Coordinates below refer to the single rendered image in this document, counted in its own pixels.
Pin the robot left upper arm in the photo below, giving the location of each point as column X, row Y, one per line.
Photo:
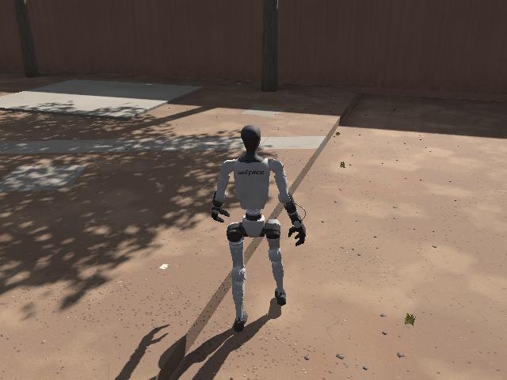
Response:
column 223, row 179

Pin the robot right upper arm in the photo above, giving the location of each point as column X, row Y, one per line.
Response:
column 281, row 180

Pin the robot right hand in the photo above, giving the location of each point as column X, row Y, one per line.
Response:
column 301, row 235

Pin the robot left forearm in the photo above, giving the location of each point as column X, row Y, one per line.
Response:
column 216, row 206

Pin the right robot thigh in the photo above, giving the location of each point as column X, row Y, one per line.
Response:
column 272, row 232

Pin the left robot foot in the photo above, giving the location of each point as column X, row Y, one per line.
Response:
column 239, row 325

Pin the robot right forearm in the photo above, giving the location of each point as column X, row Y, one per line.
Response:
column 293, row 212

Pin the robot left hand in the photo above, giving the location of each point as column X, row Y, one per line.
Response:
column 217, row 218

